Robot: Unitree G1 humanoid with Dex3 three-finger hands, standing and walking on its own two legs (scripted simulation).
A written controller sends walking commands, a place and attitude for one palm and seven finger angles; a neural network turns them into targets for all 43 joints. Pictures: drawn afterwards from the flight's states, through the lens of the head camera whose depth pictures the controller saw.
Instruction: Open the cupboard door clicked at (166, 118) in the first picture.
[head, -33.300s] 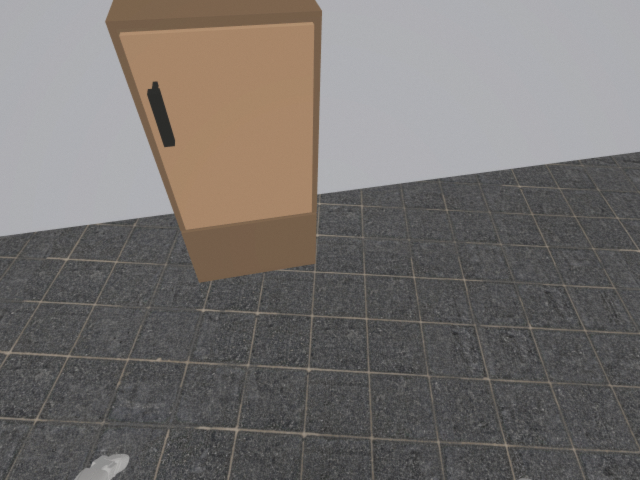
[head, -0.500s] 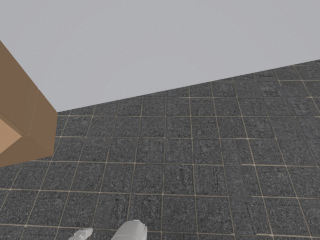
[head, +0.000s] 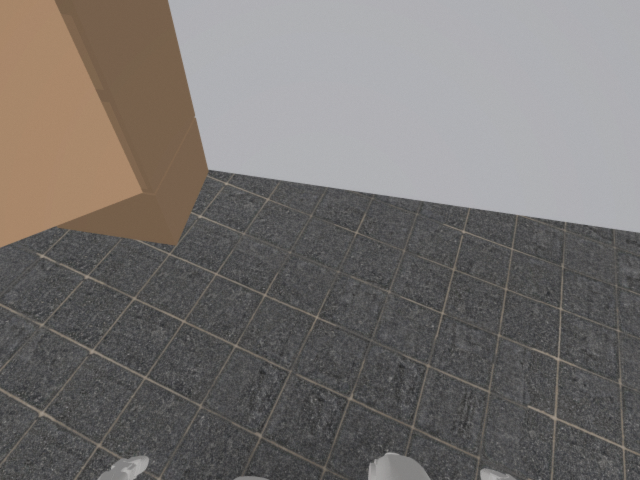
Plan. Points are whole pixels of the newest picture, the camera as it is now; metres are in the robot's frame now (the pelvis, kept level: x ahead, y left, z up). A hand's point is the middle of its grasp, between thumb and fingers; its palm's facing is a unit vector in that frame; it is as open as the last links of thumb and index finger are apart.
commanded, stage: turn to face it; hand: left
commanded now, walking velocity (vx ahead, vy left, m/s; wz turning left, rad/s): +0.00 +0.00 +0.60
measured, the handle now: out of the picture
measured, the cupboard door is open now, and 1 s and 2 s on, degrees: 42 42 42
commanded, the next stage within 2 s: take the last steps up to it in 1.08 s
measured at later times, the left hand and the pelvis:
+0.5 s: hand out of the picture +0.01 +0.15 -0.16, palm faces +0.31 -0.92 -0.23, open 7.3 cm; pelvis +0.01 -0.05 +0.00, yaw +19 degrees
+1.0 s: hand out of the picture -0.01 +0.18 -0.16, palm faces +0.51 -0.82 -0.26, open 7.3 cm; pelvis +0.01 -0.05 +0.00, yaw +31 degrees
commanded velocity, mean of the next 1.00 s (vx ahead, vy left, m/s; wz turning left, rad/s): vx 0.00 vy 0.00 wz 0.47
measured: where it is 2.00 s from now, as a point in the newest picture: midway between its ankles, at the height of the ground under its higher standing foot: outside the picture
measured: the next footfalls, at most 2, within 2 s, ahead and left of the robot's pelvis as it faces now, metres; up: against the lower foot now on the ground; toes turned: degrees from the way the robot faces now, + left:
right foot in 0.20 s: +0.05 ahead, -0.16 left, +0.00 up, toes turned +5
left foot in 0.60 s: +0.00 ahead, +0.08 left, +0.00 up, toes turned +28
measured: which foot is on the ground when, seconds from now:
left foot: down 0.00-0.20, up 0.22-0.58, down 0.60-1.00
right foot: up 0.00-0.18, down 0.20-0.60, up 0.62-1.00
